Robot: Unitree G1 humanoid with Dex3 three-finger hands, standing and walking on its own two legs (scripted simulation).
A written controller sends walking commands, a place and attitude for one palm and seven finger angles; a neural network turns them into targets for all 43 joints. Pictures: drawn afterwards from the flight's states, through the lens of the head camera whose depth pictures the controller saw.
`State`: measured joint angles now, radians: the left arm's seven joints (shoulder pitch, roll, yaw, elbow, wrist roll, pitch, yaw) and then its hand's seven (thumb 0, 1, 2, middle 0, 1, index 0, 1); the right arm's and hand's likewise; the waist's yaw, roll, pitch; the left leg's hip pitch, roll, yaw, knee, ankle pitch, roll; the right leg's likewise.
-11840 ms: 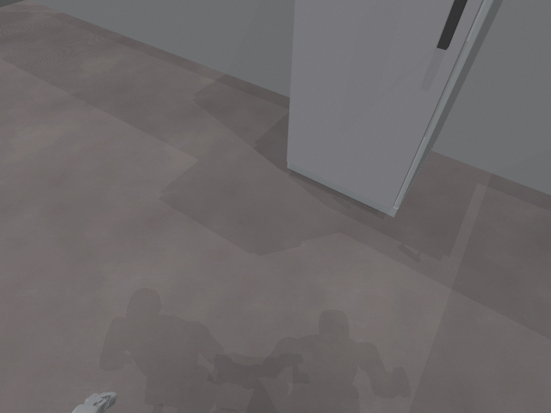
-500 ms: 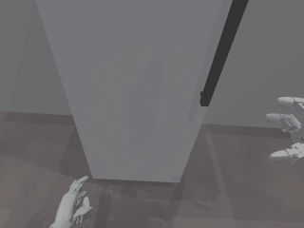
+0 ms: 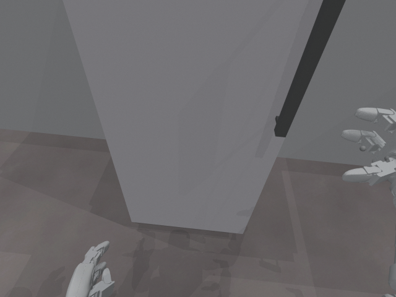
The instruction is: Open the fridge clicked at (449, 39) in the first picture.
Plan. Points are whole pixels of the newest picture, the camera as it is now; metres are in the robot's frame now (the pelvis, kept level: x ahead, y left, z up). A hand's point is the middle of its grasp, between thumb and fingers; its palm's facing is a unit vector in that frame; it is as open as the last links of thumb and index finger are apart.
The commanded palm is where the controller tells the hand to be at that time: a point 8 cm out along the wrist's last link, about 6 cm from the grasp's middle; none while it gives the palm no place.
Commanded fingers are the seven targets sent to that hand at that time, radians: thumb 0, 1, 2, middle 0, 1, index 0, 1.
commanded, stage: move the hooked fingers beside the handle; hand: right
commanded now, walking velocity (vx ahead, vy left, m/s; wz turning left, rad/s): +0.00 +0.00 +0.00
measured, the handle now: (308, 50) +0.54 -0.19 +0.27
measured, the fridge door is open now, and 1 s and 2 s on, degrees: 0 0 0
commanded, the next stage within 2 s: feel for the door with the fingertips in 1.82 s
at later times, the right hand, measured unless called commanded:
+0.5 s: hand (339, 125) +0.41 -0.25 +0.18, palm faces +0.09 +1.00 +0.00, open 14.0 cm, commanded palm +0.39 -0.30 +0.18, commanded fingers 0.00 0.50 -0.30 0.30 1.20 0.30 1.20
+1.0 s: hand (323, 107) +0.48 -0.24 +0.18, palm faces +0.06 +1.00 -0.01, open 14.0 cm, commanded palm +0.46 -0.29 +0.18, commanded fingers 0.00 0.50 -0.30 0.30 1.20 0.30 1.20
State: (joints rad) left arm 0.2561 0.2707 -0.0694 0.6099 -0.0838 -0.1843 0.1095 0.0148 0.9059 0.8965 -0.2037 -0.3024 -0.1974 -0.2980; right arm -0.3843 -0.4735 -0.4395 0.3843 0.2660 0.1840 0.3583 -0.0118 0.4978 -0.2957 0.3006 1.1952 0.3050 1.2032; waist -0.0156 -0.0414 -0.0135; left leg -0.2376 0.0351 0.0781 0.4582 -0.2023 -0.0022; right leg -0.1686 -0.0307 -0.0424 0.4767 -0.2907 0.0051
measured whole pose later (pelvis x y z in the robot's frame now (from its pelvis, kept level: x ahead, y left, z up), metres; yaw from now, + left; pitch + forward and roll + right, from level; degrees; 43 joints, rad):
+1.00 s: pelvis +0.01 -0.01 +0.00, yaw +1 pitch +6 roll +1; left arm 0.39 0.30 -0.03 0.67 -0.06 -0.09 0.09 0.01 0.91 0.90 -0.20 -0.30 -0.20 -0.30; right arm -0.89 -0.58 -0.40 1.04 0.14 -0.05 0.32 -0.01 0.50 -0.30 0.30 1.20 0.30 1.20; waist 0.08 -0.02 -0.02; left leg -0.39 0.03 0.07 0.49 -0.21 -0.01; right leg -0.33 -0.03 -0.05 0.54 -0.32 0.00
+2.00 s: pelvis +0.01 -0.01 -0.01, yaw +1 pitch +7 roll +1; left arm 0.39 0.29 -0.03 0.65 -0.06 -0.05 0.08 0.01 0.91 0.90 -0.20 -0.30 -0.20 -0.30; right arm -0.89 -0.57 -0.38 1.03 0.15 -0.07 0.32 -0.01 0.50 -0.30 0.30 1.20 0.30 1.20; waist 0.08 -0.02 -0.04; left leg -0.42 0.03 0.07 0.51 -0.21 -0.01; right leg -0.36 -0.04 -0.05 0.57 -0.33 -0.01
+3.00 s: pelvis +0.00 -0.01 -0.01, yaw +0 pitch +9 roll +1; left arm 0.43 0.30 -0.03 0.69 -0.04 -0.06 0.07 0.01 0.91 0.90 -0.20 -0.30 -0.20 -0.30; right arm -1.06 -0.59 -0.37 1.22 0.10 -0.13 0.26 -0.01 0.50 -0.30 0.36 1.24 0.37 1.25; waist 0.13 -0.02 -0.04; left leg -0.49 0.03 0.07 0.53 -0.20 -0.01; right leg -0.45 -0.04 -0.04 0.61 -0.32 0.00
